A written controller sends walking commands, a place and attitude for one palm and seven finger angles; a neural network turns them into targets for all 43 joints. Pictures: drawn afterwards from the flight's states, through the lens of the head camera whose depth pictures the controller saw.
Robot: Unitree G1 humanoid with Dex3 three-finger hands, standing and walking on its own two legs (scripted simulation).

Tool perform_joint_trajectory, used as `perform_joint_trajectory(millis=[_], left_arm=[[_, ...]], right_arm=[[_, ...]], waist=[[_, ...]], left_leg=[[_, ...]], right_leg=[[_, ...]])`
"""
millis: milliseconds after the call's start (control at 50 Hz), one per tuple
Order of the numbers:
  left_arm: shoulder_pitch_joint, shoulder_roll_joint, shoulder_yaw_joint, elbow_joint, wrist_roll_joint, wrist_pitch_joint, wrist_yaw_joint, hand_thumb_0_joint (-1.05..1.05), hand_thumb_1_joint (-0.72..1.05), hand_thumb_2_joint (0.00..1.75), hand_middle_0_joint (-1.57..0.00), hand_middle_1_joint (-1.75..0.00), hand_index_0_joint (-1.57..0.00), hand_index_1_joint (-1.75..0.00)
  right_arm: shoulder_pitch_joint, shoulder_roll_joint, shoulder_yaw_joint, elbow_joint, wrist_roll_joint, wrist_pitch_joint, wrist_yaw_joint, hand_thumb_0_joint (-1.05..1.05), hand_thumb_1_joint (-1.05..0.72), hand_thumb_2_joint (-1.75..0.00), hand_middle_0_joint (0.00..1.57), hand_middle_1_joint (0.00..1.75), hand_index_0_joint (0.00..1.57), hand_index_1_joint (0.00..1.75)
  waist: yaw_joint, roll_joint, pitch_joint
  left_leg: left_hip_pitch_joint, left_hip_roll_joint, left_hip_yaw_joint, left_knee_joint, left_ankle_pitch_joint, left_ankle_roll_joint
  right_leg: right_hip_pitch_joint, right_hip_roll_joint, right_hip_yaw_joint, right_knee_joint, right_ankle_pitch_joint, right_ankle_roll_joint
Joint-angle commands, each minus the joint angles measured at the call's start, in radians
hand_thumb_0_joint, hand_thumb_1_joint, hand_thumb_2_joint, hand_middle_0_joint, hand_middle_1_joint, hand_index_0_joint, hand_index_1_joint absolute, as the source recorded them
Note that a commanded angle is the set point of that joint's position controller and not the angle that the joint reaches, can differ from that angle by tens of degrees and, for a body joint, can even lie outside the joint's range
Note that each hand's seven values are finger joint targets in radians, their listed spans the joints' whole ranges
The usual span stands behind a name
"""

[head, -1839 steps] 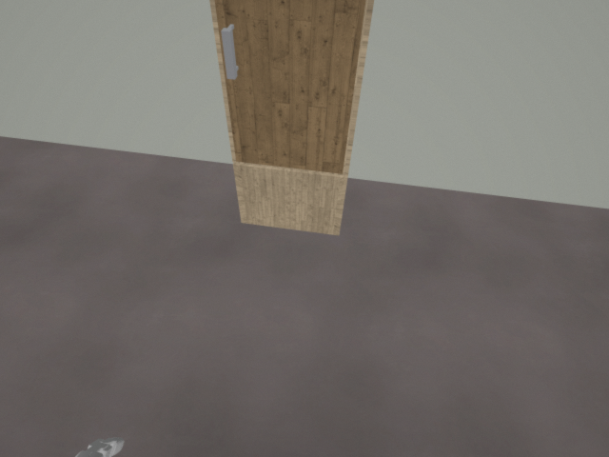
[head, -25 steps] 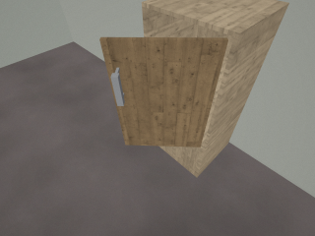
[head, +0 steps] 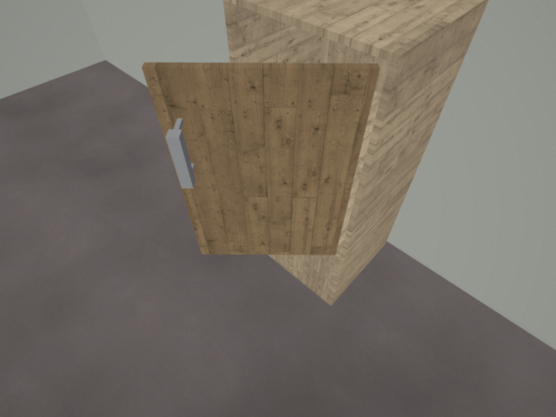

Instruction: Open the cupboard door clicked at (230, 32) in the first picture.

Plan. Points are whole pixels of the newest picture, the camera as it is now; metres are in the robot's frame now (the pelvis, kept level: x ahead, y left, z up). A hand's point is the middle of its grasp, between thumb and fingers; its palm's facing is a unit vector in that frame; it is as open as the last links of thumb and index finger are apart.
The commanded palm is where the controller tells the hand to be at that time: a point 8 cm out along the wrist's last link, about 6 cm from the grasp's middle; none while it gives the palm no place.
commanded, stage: look again from close up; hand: left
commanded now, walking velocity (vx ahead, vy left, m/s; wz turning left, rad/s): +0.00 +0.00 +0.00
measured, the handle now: (183, 153) +0.59 +0.23 +0.02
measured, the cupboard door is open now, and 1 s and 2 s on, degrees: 43 43 43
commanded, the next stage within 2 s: raise the hand with hooked fingers in 0.36 s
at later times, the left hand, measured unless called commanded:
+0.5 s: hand out of the picture +0.06 +0.15 -0.17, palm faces +0.09 -0.97 -0.21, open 7.3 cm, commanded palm +0.11 +0.20 -0.07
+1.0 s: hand (149, 411) +0.14 +0.19 -0.04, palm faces +0.17 -0.99 -0.03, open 9.3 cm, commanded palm +0.15 +0.23 -0.03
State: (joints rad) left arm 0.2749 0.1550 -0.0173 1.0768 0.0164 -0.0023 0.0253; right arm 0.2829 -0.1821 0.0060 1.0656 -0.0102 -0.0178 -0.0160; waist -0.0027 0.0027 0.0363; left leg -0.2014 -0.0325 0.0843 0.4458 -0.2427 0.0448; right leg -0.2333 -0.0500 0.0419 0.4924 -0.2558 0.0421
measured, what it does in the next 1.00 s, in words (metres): lowers itself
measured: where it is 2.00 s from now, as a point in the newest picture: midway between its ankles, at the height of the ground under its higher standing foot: outside the picture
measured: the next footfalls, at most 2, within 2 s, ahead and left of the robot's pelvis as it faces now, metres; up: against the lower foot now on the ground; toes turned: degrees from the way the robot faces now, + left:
none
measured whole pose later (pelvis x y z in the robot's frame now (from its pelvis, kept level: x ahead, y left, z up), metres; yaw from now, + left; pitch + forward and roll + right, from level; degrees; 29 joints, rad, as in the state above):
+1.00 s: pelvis -0.03 -0.05 -0.09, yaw +5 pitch +11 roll -2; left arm 0.40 0.22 0.23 0.09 -0.31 -0.53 -0.36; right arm 0.15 -0.27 -0.03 0.53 0.02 -0.27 -0.06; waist 0.06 -0.02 -0.11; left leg -0.85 0.03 -0.07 1.17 -0.52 -0.03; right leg -0.80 0.00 -0.11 1.14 -0.53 -0.04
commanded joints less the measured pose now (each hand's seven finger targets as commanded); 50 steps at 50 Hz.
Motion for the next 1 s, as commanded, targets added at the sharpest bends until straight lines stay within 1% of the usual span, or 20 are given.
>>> perform_joint_trajectory(millis=[0, 420, 440, 460, 480, 500, 520, 540, 560, 580, 600, 640, 660, 680, 720, 760, 820, 880, 900, 980], left_arm=[[0.046, 0.124, 0.023, -0.031, -0.001, -0.016, 0.009, 0.00, 0.90, 0.90, -0.20, -0.30, -0.20, -0.30], [0.016, 0.135, 0.030, -0.026, -0.004, -0.026, 0.012, 0.00, 0.90, 0.90, -0.20, -0.30, -0.20, -0.30], [0.126, 0.139, 0.038, 0.017, 0.003, -0.039, 0.053, 0.00, 0.90, 0.90, -0.20, -0.30, -0.20, -0.30], [-0.667, 0.403, 0.219, -1.528, -0.187, -0.262, 0.050, 0.00, 0.88, 0.89, -0.20, -0.32, -0.20, -0.32], [-0.124, 0.308, 0.203, -1.219, -0.100, -0.205, 0.076, 0.00, 0.85, 0.88, -0.20, -0.33, -0.20, -0.33], [-0.091, 0.230, 0.151, -1.136, -0.134, -0.161, 0.113, 0.00, 0.83, 0.87, -0.21, -0.34, -0.21, -0.34], [0.181, -0.023, 0.018, -0.923, -0.161, -0.074, 0.096, 0.00, 0.81, 0.86, -0.21, -0.36, -0.21, -0.36], [-0.035, 0.042, 0.073, -1.109, -0.187, -0.115, 0.074, 0.00, 0.78, 0.85, -0.21, -0.37, -0.21, -0.37], [-0.029, 0.106, 0.140, -1.088, -0.181, -0.170, 0.050, 0.00, 0.76, 0.84, -0.21, -0.39, -0.21, -0.39], [0.060, 0.082, 0.158, -0.990, -0.185, -0.229, 0.018, 0.00, 0.74, 0.83, -0.21, -0.40, -0.21, -0.40], [0.226, 0.068, 0.189, -0.870, -0.193, -0.271, -0.025, 0.00, 0.71, 0.82, -0.21, -0.42, -0.21, -0.42], [0.336, 0.032, 0.205, -0.791, -0.226, -0.403, -0.136, 0.00, 0.67, 0.80, -0.22, -0.45, -0.22, -0.45], [0.371, 0.037, 0.218, -0.804, -0.246, -0.475, -0.201, 0.00, 0.64, 0.79, -0.22, -0.47, -0.22, -0.47], [0.374, 0.060, 0.235, -0.817, -0.261, -0.540, -0.267, 0.00, 0.62, 0.78, -0.22, -0.48, -0.22, -0.48], [0.308, 0.135, 0.281, -0.813, -0.277, -0.627, -0.405, 0.00, 0.57, 0.76, -0.22, -0.51, -0.22, -0.51], [0.213, 0.191, 0.319, -0.906, -0.301, -0.621, -0.455, 0.00, 0.53, 0.74, -0.23, -0.54, -0.23, -0.54], [-0.010, 0.235, 0.354, -1.132, -0.358, -0.609, -0.447, 0.00, 0.46, 0.71, -0.23, -0.58, -0.23, -0.58], [-0.144, 0.228, 0.327, -1.342, -0.367, -0.651, -0.397, 0.00, 0.39, 0.68, -0.24, -0.63, -0.24, -0.63], [-0.216, 0.249, 0.307, -1.389, -0.362, -0.656, -0.392, 0.00, 0.36, 0.67, -0.24, -0.64, -0.24, -0.64], [-0.178, 0.225, 0.214, -1.298, -0.309, -0.583, -0.409, 0.00, 0.27, 0.63, -0.25, -0.70, -0.25, -0.70]], right_arm=[[0.024, -0.091, -0.020, -0.030, 0.000, -0.020, -0.009, 0.00, -0.90, -0.90, 0.20, 0.30, 0.20, 0.30], [0.007, -0.089, -0.020, 0.015, -0.002, -0.016, -0.016, 0.00, -0.90, -0.90, 0.20, 0.30, 0.20, 0.30], [-0.080, -0.114, -0.029, -0.051, 0.010, -0.017, -0.008, 0.00, -0.90, -0.90, 0.20, 0.30, 0.20, 0.30], [-0.043, -0.256, -0.055, -0.379, 0.055, -0.166, -0.047, 0.00, -0.90, -0.90, 0.20, 0.30, 0.20, 0.30], [-0.114, -0.160, -0.034, -0.337, 0.032, -0.255, -0.087, 0.00, -0.90, -0.90, 0.20, 0.30, 0.20, 0.30], [-0.119, -0.170, -0.037, -0.279, 0.043, -0.275, -0.090, 0.00, -0.90, -0.90, 0.20, 0.30, 0.20, 0.30], [-0.095, -0.122, -0.038, -0.270, 0.061, -0.269, -0.081, 0.00, -0.90, -0.90, 0.20, 0.30, 0.20, 0.30], [-0.121, -0.170, -0.048, -0.362, 0.055, -0.280, -0.070, 0.00, -0.90, -0.90, 0.20, 0.30, 0.20, 0.30], [-0.105, -0.187, -0.073, -0.377, 0.040, -0.288, -0.072, 0.00, -0.90, -0.90, 0.20, 0.30, 0.20, 0.30], [-0.110, -0.182, -0.080, -0.392, 0.026, -0.295, -0.070, 0.00, -0.90, -0.90, 0.20, 0.30, 0.20, 0.30], [-0.119, -0.177, -0.086, -0.426, 0.023, -0.295, -0.058, 0.00, -0.90, -0.90, 0.20, 0.30, 0.20, 0.30], [-0.146, -0.169, -0.094, -0.475, 0.013, -0.291, -0.031, 0.00, -0.90, -0.90, 0.20, 0.30, 0.20, 0.30], [-0.155, -0.170, -0.101, -0.503, 0.012, -0.291, -0.018, 0.00, -0.90, -0.90, 0.20, 0.30, 0.20, 0.30], [-0.168, -0.176, -0.107, -0.535, 0.014, -0.293, -0.009, 0.00, -0.90, -0.90, 0.20, 0.30, 0.20, 0.30], [-0.174, -0.191, -0.111, -0.585, 0.023, -0.295, 0.012, 0.00, -0.90, -0.90, 0.20, 0.30, 0.20, 0.30], [-0.184, -0.191, -0.106, -0.650, 0.033, -0.291, 0.006, 0.00, -0.90, -0.90, 0.20, 0.30, 0.20, 0.30], [-0.166, -0.187, -0.100, -0.702, 0.034, -0.290, -0.015, 0.00, -0.90, -0.90, 0.20, 0.30, 0.20, 0.30], [-0.122, -0.173, -0.084, -0.680, 0.028, -0.298, -0.035, 0.00, -0.90, -0.90, 0.20, 0.30, 0.20, 0.30], [-0.107, -0.186, -0.077, -0.666, 0.024, -0.298, -0.043, 0.00, -0.90, -0.90, 0.20, 0.30, 0.20, 0.30], [-0.094, -0.201, -0.058, -0.627, 0.037, -0.304, -0.064, 0.00, -0.90, -0.90, 0.20, 0.30, 0.20, 0.30]], waist=[[0.006, -0.013, 0.008], [0.002, -0.022, -0.015], [0.041, -0.095, -0.009], [-0.073, 0.099, -0.527], [0.037, 0.271, -0.461], [0.009, 0.266, -0.355], [-0.023, 0.115, -0.200], [-0.036, 0.063, -0.065], [-0.056, -0.037, -0.078], [-0.037, -0.119, -0.030], [0.009, -0.160, -0.012], [0.051, -0.288, -0.042], [0.067, -0.295, -0.088], [0.072, -0.272, -0.132], [0.066, -0.101, -0.199], [0.070, -0.031, -0.280], [0.037, 0.050, -0.371], [-0.009, 0.134, -0.410], [-0.042, 0.093, -0.396], [-0.076, 0.113, -0.289]], left_leg=[[-0.008, 0.129, -0.119, -0.100, 0.086, -0.003], [0.050, 0.135, -0.095, -0.061, 0.197, -0.024], [-0.021, 0.154, -0.058, 0.154, 0.194, -0.051], [0.203, 0.029, -0.076, 0.006, 0.359, -0.017], [0.279, 0.059, -0.049, -0.002, 0.531, -0.003], [0.178, 0.066, -0.059, 0.025, 0.429, -0.038], [0.099, 0.078, -0.071, 0.021, 0.368, -0.029], [0.000, 0.064, -0.101, 0.041, 0.289, -0.032], [-0.030, 0.055, -0.089, 0.083, 0.220, -0.028], [-0.113, 0.044, -0.086, 0.123, 0.166, -0.028], [-0.189, 0.033, -0.085, 0.158, 0.133, -0.033], [-0.340, 0.019, -0.073, 0.249, 0.072, -0.048], [-0.394, 0.012, -0.063, 0.293, 0.054, -0.052], [-0.438, 0.003, -0.055, 0.339, 0.043, -0.056], [-0.479, -0.010, -0.046, 0.426, 0.041, -0.062], [-0.526, -0.017, -0.024, 0.480, -0.006, -0.046], [-0.529, -0.006, -0.045, 0.539, -0.069, -0.031], [-0.477, 0.020, -0.075, 0.579, -0.058, -0.016], [-0.485, 0.033, -0.092, 0.598, -0.065, -0.012], [-0.512, 0.048, -0.120, 0.561, -0.145, -0.008]], right_leg=[[-0.002, -0.048, 0.043, -0.073, 0.117, -0.067], [0.037, -0.052, 0.051, -0.082, 0.272, -0.079], [0.055, -0.117, 0.103, -0.093, 0.625, -0.048], [0.150, -0.016, -0.003, 0.021, 0.551, -0.079], [0.114, 0.037, -0.029, 0.058, 0.357, -0.096], [0.045, 0.033, -0.083, 0.026, 0.204, -0.085], [-0.037, 0.034, -0.105, 0.010, 0.177, -0.064], [-0.088, 0.025, -0.117, 0.013, 0.187, -0.058], [-0.147, 0.033, -0.127, 0.020, 0.148, -0.051], [-0.207, 0.040, -0.141, 0.044, 0.108, -0.046], [-0.229, 0.041, -0.141, 0.081, 0.091, -0.050], [-0.292, 0.048, -0.133, 0.190, 0.078, -0.047], [-0.287, 0.045, -0.115, 0.235, 0.101, -0.045], [-0.282, 0.037, -0.094, 0.275, 0.136, -0.044], [-0.292, 0.018, -0.044, 0.346, 0.177, -0.060], [-0.324, 0.015, -0.007, 0.368, 0.073, -0.058], [-0.390, 0.023, 0.039, 0.364, -0.124, -0.052], [-0.443, 0.043, 0.022, 0.391, -0.125, -0.061], [-0.476, 0.056, 0.017, 0.408, -0.127, -0.062], [-0.542, 0.070, -0.025, 0.389, -0.208, -0.067]])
